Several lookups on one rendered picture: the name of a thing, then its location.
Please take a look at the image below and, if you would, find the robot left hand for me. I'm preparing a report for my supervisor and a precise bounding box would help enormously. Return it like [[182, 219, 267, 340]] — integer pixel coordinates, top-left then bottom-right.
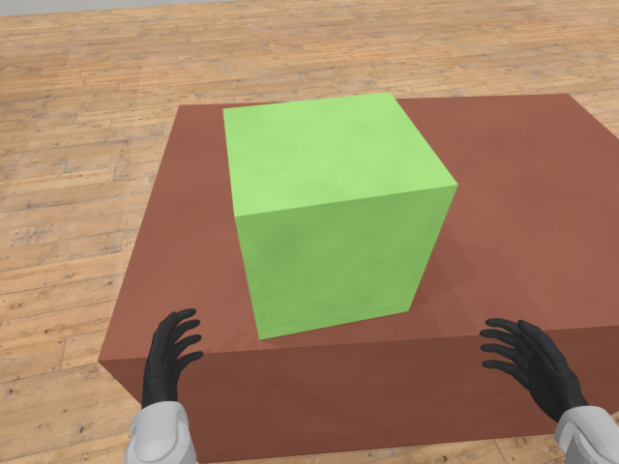
[[141, 308, 203, 410]]

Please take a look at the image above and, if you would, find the pedestal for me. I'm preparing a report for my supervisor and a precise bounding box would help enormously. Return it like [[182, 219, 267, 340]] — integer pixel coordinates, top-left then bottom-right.
[[98, 94, 619, 464]]

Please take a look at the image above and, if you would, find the robot right forearm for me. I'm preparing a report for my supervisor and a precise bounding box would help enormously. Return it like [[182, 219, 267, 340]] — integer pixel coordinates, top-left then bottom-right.
[[554, 406, 619, 464]]

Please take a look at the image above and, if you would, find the robot left forearm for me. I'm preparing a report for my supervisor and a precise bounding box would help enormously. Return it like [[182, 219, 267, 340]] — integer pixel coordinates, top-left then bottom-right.
[[124, 401, 196, 464]]

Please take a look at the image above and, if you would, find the carton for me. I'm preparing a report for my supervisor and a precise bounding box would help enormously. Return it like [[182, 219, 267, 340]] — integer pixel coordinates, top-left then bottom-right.
[[222, 92, 458, 340]]

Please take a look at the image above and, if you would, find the robot right hand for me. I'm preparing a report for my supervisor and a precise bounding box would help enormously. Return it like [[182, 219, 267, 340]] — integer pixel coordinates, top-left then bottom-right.
[[480, 318, 589, 423]]

